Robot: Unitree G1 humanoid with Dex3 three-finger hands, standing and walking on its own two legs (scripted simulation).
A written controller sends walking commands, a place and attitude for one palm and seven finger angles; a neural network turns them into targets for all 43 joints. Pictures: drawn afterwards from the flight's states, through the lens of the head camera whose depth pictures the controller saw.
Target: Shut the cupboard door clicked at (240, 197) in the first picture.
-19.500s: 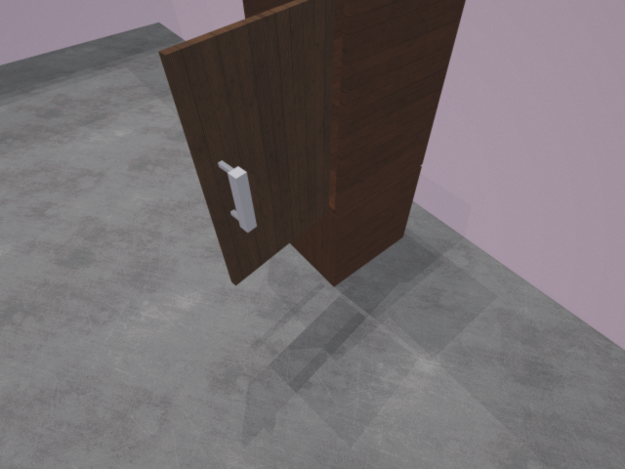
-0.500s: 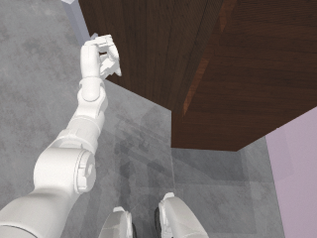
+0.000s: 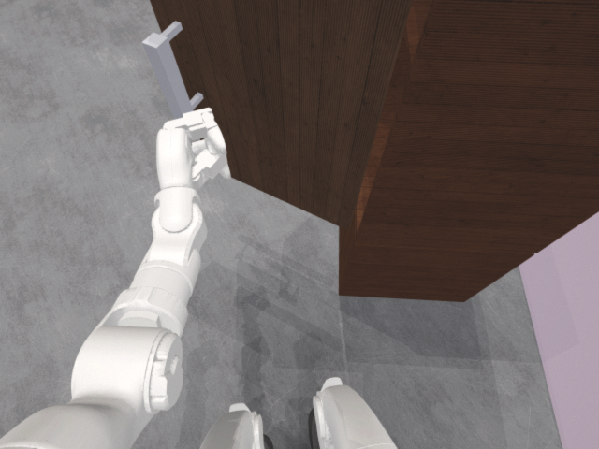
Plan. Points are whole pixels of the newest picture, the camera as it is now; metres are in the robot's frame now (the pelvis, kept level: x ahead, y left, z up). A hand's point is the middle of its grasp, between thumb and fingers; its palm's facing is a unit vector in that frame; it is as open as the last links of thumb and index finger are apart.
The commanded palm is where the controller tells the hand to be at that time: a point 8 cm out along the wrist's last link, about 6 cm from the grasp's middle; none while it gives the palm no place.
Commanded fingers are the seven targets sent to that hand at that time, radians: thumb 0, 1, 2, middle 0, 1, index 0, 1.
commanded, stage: draw the hand back to the body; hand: left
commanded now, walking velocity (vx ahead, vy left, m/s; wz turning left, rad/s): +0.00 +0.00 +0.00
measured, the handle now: (179, 74) +0.68 +0.12 +0.05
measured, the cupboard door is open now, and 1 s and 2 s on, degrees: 66 66 66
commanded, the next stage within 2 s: step back with the hand held close in 1.40 s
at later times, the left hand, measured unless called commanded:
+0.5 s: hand (87, 242) +0.33 +0.16 +0.15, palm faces +0.05 -0.98 -0.19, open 3.1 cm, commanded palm +0.29 +0.22 +0.17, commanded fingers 0.00 0.90 0.90 -0.89 -1.05 -0.89 -1.05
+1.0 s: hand out of the picture +0.23 +0.30 +0.24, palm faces +0.45 -0.79 -0.41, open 5.9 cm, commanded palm +0.16 +0.34 +0.26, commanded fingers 0.00 0.90 0.90 -0.20 -0.30 -0.20 -0.30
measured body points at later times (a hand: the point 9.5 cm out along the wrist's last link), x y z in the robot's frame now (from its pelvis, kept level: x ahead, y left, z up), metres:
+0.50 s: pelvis +0.03 +0.01 +0.07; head +0.04 -0.01 +0.52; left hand +0.32 +0.21 +0.16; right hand +0.23 -0.22 +0.00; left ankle +0.00 +0.10 -0.65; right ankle +0.04 -0.07 -0.65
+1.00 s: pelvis +0.04 +0.03 +0.09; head +0.02 +0.00 +0.54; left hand +0.20 +0.33 +0.26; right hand +0.23 -0.17 -0.01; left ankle +0.00 +0.10 -0.65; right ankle +0.04 -0.07 -0.65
